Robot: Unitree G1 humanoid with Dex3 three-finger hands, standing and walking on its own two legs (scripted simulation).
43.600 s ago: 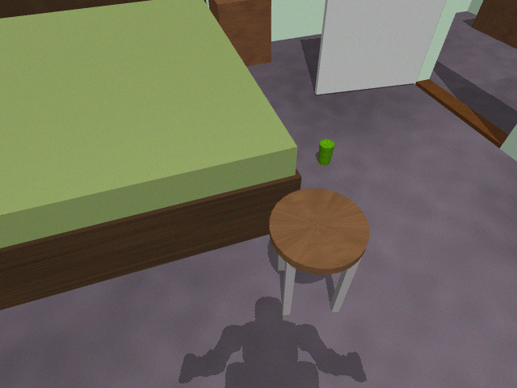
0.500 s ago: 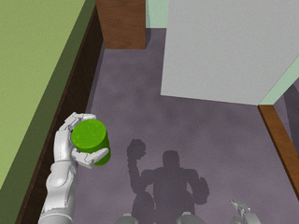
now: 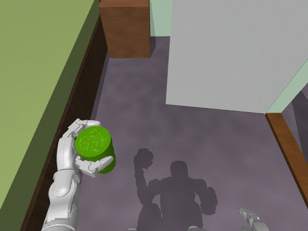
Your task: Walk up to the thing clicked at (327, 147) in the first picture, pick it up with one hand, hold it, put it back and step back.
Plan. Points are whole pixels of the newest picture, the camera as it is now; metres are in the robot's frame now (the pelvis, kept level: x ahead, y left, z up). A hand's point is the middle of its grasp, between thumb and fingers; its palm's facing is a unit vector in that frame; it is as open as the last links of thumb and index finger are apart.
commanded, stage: hold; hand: left
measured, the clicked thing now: (99, 153) +0.33 +0.17 +0.00
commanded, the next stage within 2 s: none
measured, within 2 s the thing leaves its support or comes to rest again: neither
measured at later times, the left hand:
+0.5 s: hand (92, 149) +0.31 +0.17 +0.05, palm faces +0.12 -0.99 -0.01, open 11.2 cm
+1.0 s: hand (91, 149) +0.31 +0.18 +0.06, palm faces +0.12 -0.99 +0.00, open 11.1 cm
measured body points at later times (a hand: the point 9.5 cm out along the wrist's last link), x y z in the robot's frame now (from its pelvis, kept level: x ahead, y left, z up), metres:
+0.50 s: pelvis -0.01 +0.00 +0.01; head +0.03 +0.01 +0.46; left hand +0.30 +0.23 +0.06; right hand +0.12 -0.24 -0.10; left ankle +0.00 +0.12 -0.69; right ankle +0.01 -0.12 -0.69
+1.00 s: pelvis -0.01 +0.00 +0.01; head +0.02 +0.01 +0.46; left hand +0.30 +0.23 +0.06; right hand +0.12 -0.24 -0.09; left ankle +0.00 +0.12 -0.69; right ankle +0.01 -0.12 -0.69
